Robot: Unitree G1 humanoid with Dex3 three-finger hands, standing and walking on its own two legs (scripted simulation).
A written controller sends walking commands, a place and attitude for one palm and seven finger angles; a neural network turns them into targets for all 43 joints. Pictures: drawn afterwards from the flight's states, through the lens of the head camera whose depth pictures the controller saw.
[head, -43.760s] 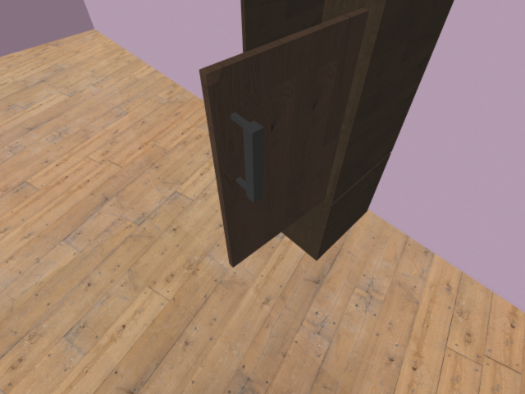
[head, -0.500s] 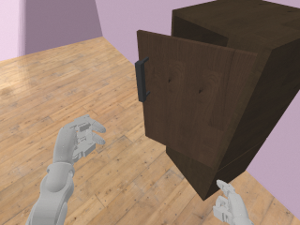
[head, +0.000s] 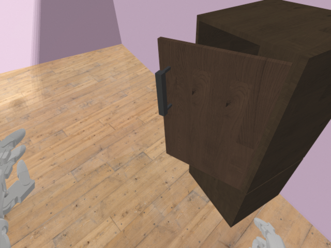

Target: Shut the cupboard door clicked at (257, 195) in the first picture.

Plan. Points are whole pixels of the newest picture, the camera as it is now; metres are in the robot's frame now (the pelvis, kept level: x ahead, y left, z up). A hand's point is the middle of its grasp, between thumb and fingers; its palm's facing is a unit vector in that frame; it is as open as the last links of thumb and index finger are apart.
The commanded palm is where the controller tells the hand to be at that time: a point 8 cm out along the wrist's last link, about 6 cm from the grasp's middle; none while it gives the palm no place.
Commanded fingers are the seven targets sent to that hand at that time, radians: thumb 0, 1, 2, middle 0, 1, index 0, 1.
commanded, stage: draw the hand back to the body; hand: left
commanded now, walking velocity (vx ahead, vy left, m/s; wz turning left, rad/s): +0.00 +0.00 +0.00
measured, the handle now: (165, 91) +0.62 +0.09 +0.07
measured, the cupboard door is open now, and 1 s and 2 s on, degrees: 27 27 27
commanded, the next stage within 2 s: step back with the hand held close in 0.26 s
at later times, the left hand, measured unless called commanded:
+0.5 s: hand (42, 176) +0.19 +0.27 +0.15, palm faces +0.44 -0.78 -0.45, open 7.4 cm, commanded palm +0.14 +0.30 +0.17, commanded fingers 0.00 0.90 0.90 -0.20 -0.30 -0.20 -0.30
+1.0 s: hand (6, 207) +0.13 +0.30 +0.15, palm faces +0.44 -0.76 -0.47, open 7.4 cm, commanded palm +0.08 +0.32 +0.17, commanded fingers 0.00 0.90 0.90 -0.20 -0.30 -0.20 -0.30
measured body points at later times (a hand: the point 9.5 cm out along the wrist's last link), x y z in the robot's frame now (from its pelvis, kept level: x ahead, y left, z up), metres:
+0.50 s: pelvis +0.00 +0.00 +0.00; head -0.01 -0.03 +0.45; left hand +0.16 +0.30 +0.18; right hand +0.18 -0.23 -0.09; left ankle +0.00 +0.10 -0.74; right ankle -0.03 -0.12 -0.74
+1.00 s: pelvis -0.07 +0.03 -0.02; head -0.07 +0.03 +0.43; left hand +0.10 +0.34 +0.17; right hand +0.10 -0.22 -0.09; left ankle +0.00 +0.10 -0.74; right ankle -0.03 -0.12 -0.74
